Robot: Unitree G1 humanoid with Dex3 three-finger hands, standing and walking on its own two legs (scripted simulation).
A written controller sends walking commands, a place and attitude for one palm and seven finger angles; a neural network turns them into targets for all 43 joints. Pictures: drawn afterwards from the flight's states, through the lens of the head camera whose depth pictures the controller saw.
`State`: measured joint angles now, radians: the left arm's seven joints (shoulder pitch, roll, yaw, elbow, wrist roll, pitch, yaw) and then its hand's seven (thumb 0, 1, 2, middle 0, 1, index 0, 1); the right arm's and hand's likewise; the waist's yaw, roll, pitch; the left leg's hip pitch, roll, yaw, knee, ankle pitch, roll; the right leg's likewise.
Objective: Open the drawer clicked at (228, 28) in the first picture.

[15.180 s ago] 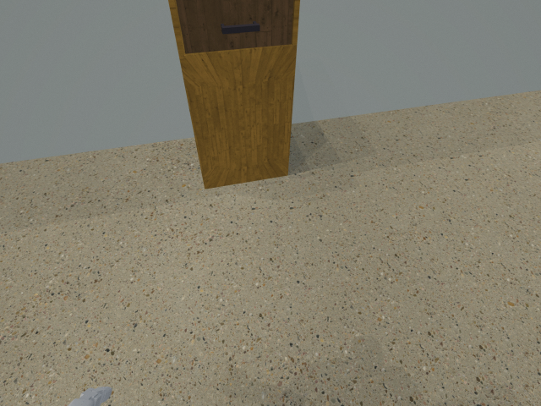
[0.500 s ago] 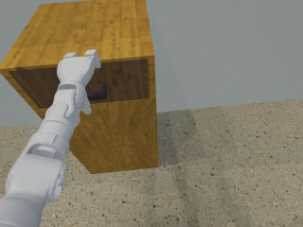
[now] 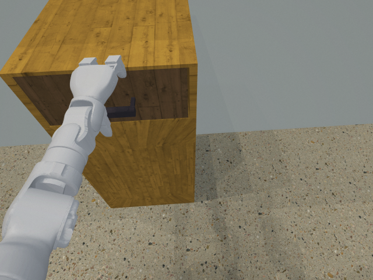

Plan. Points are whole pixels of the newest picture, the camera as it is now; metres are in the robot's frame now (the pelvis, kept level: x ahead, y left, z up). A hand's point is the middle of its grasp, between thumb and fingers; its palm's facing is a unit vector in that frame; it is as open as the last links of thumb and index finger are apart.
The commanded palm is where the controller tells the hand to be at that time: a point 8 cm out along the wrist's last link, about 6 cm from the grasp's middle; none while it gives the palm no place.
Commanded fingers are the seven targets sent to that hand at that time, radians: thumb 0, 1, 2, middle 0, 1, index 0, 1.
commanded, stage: move the hooked fingers above the handle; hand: left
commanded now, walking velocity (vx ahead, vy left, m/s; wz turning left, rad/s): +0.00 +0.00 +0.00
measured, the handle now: (109, 107) +0.53 +0.20 +0.04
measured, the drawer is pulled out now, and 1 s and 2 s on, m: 0.00 0.00 0.00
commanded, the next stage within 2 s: lower the fingers behind the handle in 0.48 s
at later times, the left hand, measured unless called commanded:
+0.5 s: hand (102, 115) +0.46 +0.19 +0.08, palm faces +0.00 -0.04 -1.00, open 13.8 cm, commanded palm +0.46 +0.21 +0.16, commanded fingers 0.00 -0.50 0.30 -0.30 -1.20 -0.30 -1.20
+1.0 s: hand (100, 121) +0.46 +0.20 +0.07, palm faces -0.16 -0.01 -0.99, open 13.8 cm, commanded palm +0.46 +0.21 +0.13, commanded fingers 0.00 -0.50 0.30 -0.30 -1.20 -0.30 -1.20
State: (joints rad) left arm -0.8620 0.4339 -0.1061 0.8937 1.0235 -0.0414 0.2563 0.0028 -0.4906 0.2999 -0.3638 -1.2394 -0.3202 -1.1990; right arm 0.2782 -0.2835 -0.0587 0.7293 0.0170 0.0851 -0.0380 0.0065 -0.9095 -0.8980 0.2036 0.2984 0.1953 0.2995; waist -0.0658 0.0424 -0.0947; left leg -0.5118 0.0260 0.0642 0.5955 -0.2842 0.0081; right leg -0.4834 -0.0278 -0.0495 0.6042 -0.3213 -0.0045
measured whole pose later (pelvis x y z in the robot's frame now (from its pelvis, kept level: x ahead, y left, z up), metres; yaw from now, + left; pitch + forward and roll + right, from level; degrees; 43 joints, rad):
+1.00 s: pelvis -0.02 +0.00 +0.00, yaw -1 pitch +12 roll +0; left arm -0.86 0.50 -0.09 1.04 1.03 -0.04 0.08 0.00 -0.49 0.30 -0.33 -1.21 -0.31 -1.22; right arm 0.32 -0.26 -0.02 0.64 0.03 0.09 -0.07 0.00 -0.91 -0.90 0.21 0.30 0.20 0.30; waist -0.10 0.05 -0.08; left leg -0.55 0.04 0.08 0.63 -0.28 0.01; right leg -0.53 -0.02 -0.03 0.64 -0.31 -0.01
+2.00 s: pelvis +0.00 +0.00 -0.01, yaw +0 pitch +17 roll -1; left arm -0.83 0.43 -0.07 1.09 1.06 0.02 0.30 0.00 -0.49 0.30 -0.32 -1.21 -0.33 -1.23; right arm 0.35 -0.26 -0.06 0.74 0.00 0.09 -0.03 0.00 -0.91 -0.90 0.21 0.30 0.20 0.30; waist -0.11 0.05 -0.14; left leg -0.67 0.04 0.06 0.72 -0.34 0.01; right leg -0.63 -0.01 -0.05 0.70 -0.36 0.00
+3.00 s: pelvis +0.00 +0.01 -0.02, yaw -1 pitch +18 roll -1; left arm -0.80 0.43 -0.06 1.04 1.08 -0.02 0.32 0.00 0.77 0.85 -0.39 -1.35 -0.41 -1.34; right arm 0.36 -0.25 -0.07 0.74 -0.01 0.08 -0.02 0.00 -0.91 -0.90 0.21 0.30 0.20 0.30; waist -0.10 0.06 -0.14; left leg -0.69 0.04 0.06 0.74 -0.35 0.01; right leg -0.65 -0.01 -0.04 0.71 -0.36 0.00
